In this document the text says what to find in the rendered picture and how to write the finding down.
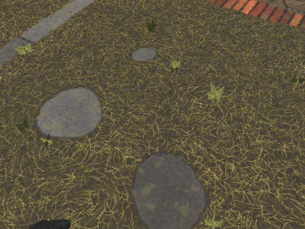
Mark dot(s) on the left robot hand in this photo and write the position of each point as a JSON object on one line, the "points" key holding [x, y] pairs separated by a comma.
{"points": [[52, 224]]}

